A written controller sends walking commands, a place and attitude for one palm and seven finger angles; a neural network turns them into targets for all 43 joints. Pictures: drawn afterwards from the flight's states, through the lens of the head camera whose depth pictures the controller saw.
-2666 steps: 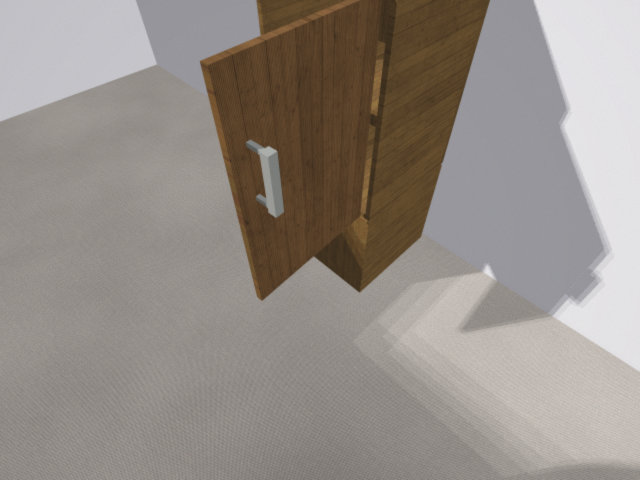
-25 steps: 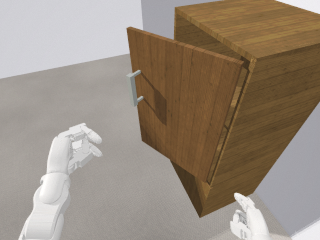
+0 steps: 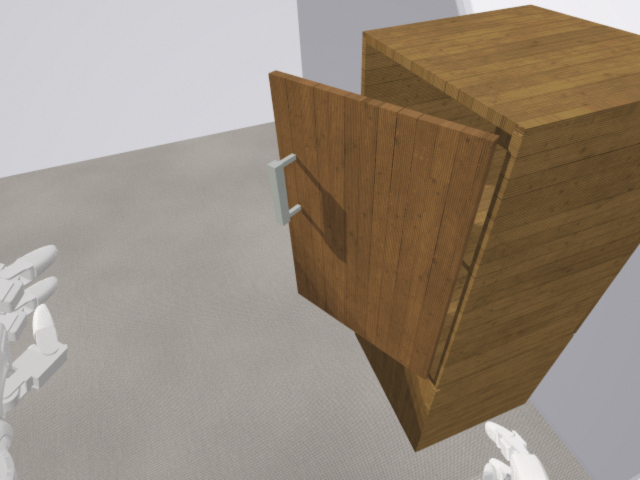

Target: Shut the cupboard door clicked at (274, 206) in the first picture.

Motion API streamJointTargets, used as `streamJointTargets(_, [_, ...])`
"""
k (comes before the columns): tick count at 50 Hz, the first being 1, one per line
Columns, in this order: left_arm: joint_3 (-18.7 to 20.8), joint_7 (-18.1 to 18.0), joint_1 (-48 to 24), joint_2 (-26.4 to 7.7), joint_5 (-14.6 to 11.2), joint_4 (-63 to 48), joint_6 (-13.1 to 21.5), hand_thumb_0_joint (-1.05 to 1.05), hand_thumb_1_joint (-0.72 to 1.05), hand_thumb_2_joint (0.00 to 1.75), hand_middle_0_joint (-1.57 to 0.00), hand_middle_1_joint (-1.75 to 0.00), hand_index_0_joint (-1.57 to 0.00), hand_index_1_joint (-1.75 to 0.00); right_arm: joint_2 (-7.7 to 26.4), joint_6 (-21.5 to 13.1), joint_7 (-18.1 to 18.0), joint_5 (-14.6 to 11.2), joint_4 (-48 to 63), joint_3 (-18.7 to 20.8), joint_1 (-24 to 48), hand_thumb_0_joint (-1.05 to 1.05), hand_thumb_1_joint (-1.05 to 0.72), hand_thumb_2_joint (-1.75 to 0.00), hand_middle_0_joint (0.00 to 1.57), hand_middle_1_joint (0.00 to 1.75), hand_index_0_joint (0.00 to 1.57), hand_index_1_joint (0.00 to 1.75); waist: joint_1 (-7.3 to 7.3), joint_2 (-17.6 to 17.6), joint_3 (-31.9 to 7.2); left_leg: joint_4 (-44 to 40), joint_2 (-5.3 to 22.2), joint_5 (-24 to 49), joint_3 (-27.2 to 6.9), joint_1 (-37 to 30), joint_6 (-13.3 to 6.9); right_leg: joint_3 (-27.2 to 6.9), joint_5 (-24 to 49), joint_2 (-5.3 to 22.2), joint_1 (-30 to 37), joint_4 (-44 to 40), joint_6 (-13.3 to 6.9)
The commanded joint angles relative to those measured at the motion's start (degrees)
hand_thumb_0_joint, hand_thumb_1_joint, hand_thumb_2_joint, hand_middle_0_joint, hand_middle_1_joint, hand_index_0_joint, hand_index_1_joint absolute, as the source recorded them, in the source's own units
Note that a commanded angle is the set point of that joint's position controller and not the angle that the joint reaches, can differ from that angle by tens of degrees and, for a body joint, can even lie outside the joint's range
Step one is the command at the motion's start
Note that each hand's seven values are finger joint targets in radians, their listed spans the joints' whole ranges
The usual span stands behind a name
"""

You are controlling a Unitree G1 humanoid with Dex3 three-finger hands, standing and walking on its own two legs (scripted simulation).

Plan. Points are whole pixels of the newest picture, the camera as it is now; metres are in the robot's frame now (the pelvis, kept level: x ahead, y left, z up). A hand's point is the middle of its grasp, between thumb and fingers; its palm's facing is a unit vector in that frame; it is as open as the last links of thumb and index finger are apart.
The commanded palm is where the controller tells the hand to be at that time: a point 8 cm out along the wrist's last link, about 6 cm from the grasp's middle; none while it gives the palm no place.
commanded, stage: draw the hand back to the body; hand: left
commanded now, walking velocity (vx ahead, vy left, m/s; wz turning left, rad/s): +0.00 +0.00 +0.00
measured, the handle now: (286, 189) +0.63 +0.15 +0.03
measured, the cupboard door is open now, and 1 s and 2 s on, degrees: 29 29 29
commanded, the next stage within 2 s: step back with the hand held close in 0.30 s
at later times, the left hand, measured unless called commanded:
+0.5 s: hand (81, 346) +0.19 +0.26 +0.16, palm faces +0.45 -0.78 -0.43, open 7.4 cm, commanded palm +0.14 +0.29 +0.17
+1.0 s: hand (39, 384) +0.15 +0.28 +0.15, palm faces +0.38 -0.78 -0.50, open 7.4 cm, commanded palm +0.09 +0.31 +0.17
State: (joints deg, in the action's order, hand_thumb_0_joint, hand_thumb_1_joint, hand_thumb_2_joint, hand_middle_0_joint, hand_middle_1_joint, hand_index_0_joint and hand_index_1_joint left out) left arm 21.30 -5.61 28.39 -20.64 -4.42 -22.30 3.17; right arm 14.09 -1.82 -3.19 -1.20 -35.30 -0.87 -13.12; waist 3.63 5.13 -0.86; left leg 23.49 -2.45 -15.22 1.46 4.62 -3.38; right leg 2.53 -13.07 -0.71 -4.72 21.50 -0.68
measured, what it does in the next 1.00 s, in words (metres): shifts its weight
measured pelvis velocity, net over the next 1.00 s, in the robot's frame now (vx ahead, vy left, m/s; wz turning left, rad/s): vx -0.06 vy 0.02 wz -0.03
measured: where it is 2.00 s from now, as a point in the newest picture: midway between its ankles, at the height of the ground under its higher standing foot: outside the picture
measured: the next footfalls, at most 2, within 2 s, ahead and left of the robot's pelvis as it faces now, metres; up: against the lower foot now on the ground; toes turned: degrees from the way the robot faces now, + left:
right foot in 1.72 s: -0.30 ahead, -0.12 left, +0.00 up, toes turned -4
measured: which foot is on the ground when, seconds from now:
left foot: down 0.00-1.00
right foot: down 0.00-1.00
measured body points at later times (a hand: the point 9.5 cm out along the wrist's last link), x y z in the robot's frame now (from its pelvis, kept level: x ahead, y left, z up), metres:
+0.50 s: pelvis -0.01 -0.01 +0.00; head -0.03 -0.04 +0.45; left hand +0.16 +0.30 +0.18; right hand +0.17 -0.24 -0.09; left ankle -0.02 +0.08 -0.74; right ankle -0.01 -0.11 -0.74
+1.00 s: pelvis -0.06 +0.02 -0.01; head -0.05 +0.02 +0.44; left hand +0.12 +0.32 +0.18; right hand +0.12 -0.23 -0.08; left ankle -0.02 +0.08 -0.74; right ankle -0.01 -0.11 -0.74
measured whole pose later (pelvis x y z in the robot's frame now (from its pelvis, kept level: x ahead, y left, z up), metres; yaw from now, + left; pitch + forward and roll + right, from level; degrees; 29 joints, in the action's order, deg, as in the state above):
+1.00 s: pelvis -0.06 +0.02 -0.01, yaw -2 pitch +1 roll -1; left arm 24.8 -6.7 31.8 -24.6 -2.7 -26.8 9.8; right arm 13.6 2.1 -4.3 -1.4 -29.4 0.4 -11.2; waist 0.2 0.8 -0.9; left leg 31.7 -2.7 -14.1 4.3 18.5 -5.4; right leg 0.3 -11.1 0.0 -19.3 29.9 0.8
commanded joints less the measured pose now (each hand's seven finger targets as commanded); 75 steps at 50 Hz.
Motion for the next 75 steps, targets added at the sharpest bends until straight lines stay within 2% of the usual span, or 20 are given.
streamJointTargets(1, [2.57,-0.68,-8.66,-7.90,0.07,-8.57,3.50,0.00,0.90,0.90,-0.20,-0.30,-0.20,-0.30,5.62,-3.94,-0.75,-0.01,8.90,2.09,8.60,0.00,-0.90,-0.90,0.20,0.30,0.20,0.30,-1.44,-2.52,2.49,-4.80,3.64,10.43,-3.37,3.00,2.55,-0.82,4.94,0.71,-2.98,-2.72,-0.71])
streamJointTargets(4, [3.76,-0.94,-9.68,-9.46,0.20,-8.24,3.95,0.00,0.90,0.90,-0.20,-0.30,-0.20,-0.30,5.85,-4.29,-1.05,0.15,8.57,2.21,8.54,0.00,-0.90,-0.90,0.20,0.30,0.20,0.30,-0.90,-3.79,0.87,-5.11,3.27,8.11,-3.34,3.14,2.00,-1.00,3.34,0.83,-1.85,-3.01,-0.66])
streamJointTargets(8, [5.01,-1.26,-9.34,-10.73,0.13,-11.99,4.79,0.00,0.90,0.90,-0.20,-0.30,-0.20,-0.30,5.10,-4.90,-1.26,0.31,9.05,1.98,9.07,0.00,-0.90,-0.90,0.20,0.30,0.20,0.30,-0.12,-1.34,-4.13,-4.27,2.83,10.36,-2.91,1.81,1.80,-1.54,5.61,1.00,1.04,-2.34,-0.79])
streamJointTargets(10, [5.49,-1.42,-8.74,-11.23,-0.01,-13.17,4.86,0.00,0.90,0.90,-0.20,-0.30,-0.20,-0.30,4.84,-5.39,-1.30,0.50,9.09,1.65,9.31,0.00,-0.90,-0.90,0.20,0.30,0.20,0.30,0.13,0.94,-4.22,-4.15,2.74,11.41,-2.79,2.25,2.01,-1.76,7.04,1.23,2.01,-2.27,-0.90])
streamJointTargets(16, [5.53,-1.07,-7.76,-10.43,-0.03,-10.26,4.34,0.00,0.90,0.90,-0.20,-0.30,-0.20,-0.30,4.55,-5.28,-1.13,0.43,8.51,1.45,9.49,0.00,-0.90,-0.90,0.20,0.30,0.20,0.30,-0.08,-0.72,1.06,-4.33,2.95,11.47,-2.47,3.60,2.18,-1.64,6.73,0.81,-0.25,-3.16,-0.93])
streamJointTargets(21, [5.15,-0.43,-6.38,-9.54,-0.38,-8.86,4.36,0.00,0.90,0.90,-0.20,-0.30,-0.20,-0.30,4.76,-4.68,-0.85,0.35,8.73,1.95,9.26,0.00,-0.90,-0.90,0.20,0.30,0.20,0.30,-0.14,-2.33,-0.31,-4.00,3.07,12.66,-1.83,2.57,1.74,-1.95,8.08,1.06,0.01,-3.18,-0.67])
streamJointTargets(22, [11.49,-1.04,-13.56,-16.57,0.18,-13.90,7.02,0.00,0.90,0.90,-0.20,-0.30,-0.20,-0.30,6.34,-3.72,-0.64,-0.26,10.94,2.59,9.35,0.00,-0.90,-0.90,0.20,0.30,0.20,0.30,-2.08,-1.23,0.01,-0.53,4.39,7.66,-3.61,6.99,0.27,-8.70,9.96,4.77,-3.24,-5.24,-1.01])
streamJointTargets(23, [8.86,-0.84,-6.55,-12.59,-0.10,-8.29,7.49,0.00,0.90,0.90,-0.20,-0.30,-0.20,-0.30,5.77,-3.14,-0.88,0.22,9.52,2.67,8.58,0.00,-0.90,-0.90,0.20,0.30,0.20,0.30,-2.48,-4.71,-1.27,1.25,4.33,7.32,-4.23,6.41,0.31,-9.42,9.98,6.85,-4.18,-5.47,-1.75])
streamJointTargets(27, [6.34,-0.87,-2.60,-10.88,0.26,-8.91,8.21,0.00,0.90,0.90,-0.20,-0.30,-0.20,-0.30,5.92,-1.30,-0.57,0.18,9.90,3.35,8.53,0.00,-0.90,-0.90,0.20,0.30,0.20,0.30,-3.04,-5.28,-4.58,3.71,4.48,9.13,-3.63,6.23,0.80,-10.11,13.72,9.08,-5.64,-3.81,-2.09])
streamJointTargets(34, [11.40,-2.08,0.20,-16.05,0.08,-13.60,9.08,0.00,0.90,0.90,-0.20,-0.30,-0.20,-0.30,6.56,1.07,-1.80,0.04,12.14,4.14,9.15,0.00,-0.90,-0.90,0.20,0.30,0.20,0.30,-2.88,-3.72,-9.50,1.19,6.55,21.95,-4.86,7.28,0.92,-5.75,23.17,5.51,-2.44,3.99,-0.28])
streamJointTargets(37, [11.08,-2.17,1.61,-15.27,0.01,-14.55,8.94,0.00,0.90,0.90,-0.20,-0.30,-0.20,-0.30,6.45,1.95,-2.01,-0.19,13.46,4.24,8.55,0.00,-0.90,-0.90,0.20,0.30,0.20,0.30,-2.95,-3.36,-10.50,1.04,7.48,24.76,-5.18,9.49,0.80,-5.47,25.80,4.60,-0.37,6.94,0.22])
streamJointTargets(41, [11.26,-2.21,3.57,-14.97,0.22,-15.40,9.04,0.00,0.90,0.90,-0.20,-0.30,-0.20,-0.30,6.87,1.91,-2.03,-0.03,14.16,4.36,8.32,0.00,-0.90,-0.90,0.20,0.30,0.20,0.30,-2.77,-1.08,-9.93,-0.54,8.93,20.81,-6.64,14.50,0.20,-5.65,22.28,3.76,0.92,9.38,0.51])
streamJointTargets(53, [10.52,-2.49,-4.08,-12.97,2.86,-16.17,11.66,0.00,0.90,0.90,-0.20,-0.30,-0.20,-0.30,8.04,-0.55,-2.16,0.23,14.34,4.38,6.61,0.00,-0.90,-0.90,0.20,0.30,0.20,0.30,-3.47,1.28,-1.47,-10.05,13.11,-24.46,-13.58,41.51,-4.38,-6.06,4.71,0.35,7.08,18.29,1.47])
streamJointTargets(57, [10.86,-2.39,-6.16,-12.97,3.86,-17.22,12.67,0.00,0.90,0.90,-0.20,-0.30,-0.20,-0.30,8.17,-1.81,-2.02,0.60,13.99,4.57,6.24,0.00,-0.90,-0.90,0.20,0.30,0.20,0.30,-3.38,1.90,-1.74,-9.08,13.79,-27.73,-14.23,44.67,-5.16,-6.68,4.33,-0.39,8.86,20.96,1.54])
streamJointTargets(60, [11.10,-2.25,-5.16,-12.65,3.95,-16.92,13.35,0.00,0.90,0.90,-0.20,-0.30,-0.20,-0.30,7.68,-2.21,-1.56,0.64,13.64,4.62,5.64,0.00,-0.90,-0.90,0.20,0.30,0.20,0.30,-3.54,-1.81,-2.15,-4.86,11.35,-27.60,-12.77,43.96,-4.49,-9.71,2.92,0.95,6.66,18.58,0.48])
streamJointTargets(64, [12.17,-2.56,-5.30,-14.01,3.93,-18.44,14.50,0.00,0.90,0.90,-0.20,-0.30,-0.20,-0.30,7.45,-2.77,-0.81,1.16,12.69,4.97,5.13,0.00,-0.90,-0.90,0.20,0.30,0.20,0.30,-4.06,-5.20,-1.33,5.25,7.16,-23.03,-9.85,36.46,-2.30,-18.93,-4.97,6.46,-5.82,8.83,-2.64])
streamJointTargets(68, [11.20,-3.42,-3.65,-14.16,2.92,-19.30,15.54,0.00,0.90,0.90,-0.20,-0.30,-0.20,-0.30,5.79,-2.80,-0.08,1.10,11.50,4.54,4.50,0.00,-0.90,-0.90,0.20,0.30,0.20,0.30,-4.83,-9.02,-3.08,10.53,4.91,-13.65,-7.90,24.32,0.00,-20.04,-8.48,10.20,-17.29,2.24,-4.35])
streamJointTargets(71, [13.73,-3.86,-0.59,-15.41,2.95,-20.46,16.68,0.00,0.90,0.90,-0.20,-0.30,-0.20,-0.30,6.34,-3.18,-0.46,0.91,11.76,4.67,5.15,0.00,-0.90,-0.90,0.20,0.30,0.20,0.30,-4.59,-3.14,-6.45,1.77,8.30,-13.31,-11.08,27.26,-1.64,-12.38,-2.61,4.35,-10.63,10.21,-1.46])
streamJointTargets(73, [15.59,-3.75,0.31,-15.28,3.21,-20.29,17.17,0.00,0.90,0.90,-0.20,-0.30,-0.20,-0.30,7.16,-3.91,-1.12,0.84,12.07,4.94,6.38,0.00,-0.90,-0.90,0.20,0.30,0.20,0.30,-3.86,4.91,-7.70,-8.04,15.14,-22.86,-16.63,40.01,-4.70,-6.98,3.30,-1.53,2.30,24.04,1.00])
streamJointTargets(75, [16.88,-3.22,-0.15,-15.54,3.70,-19.07,17.23,0.00,0.90,0.90,-0.20,-0.30,-0.20,-0.30,7.28,-4.64,-1.30,1.50,11.52,5.42,6.68,0.00,-0.90,-0.90,0.20,0.30,0.20,0.30,-3.34,9.03,-6.71,-14.88,21.18,-29.78,-20.69,48.29,-6.86,-5.01,-2.31,-4.18,8.68,33.43,2.13])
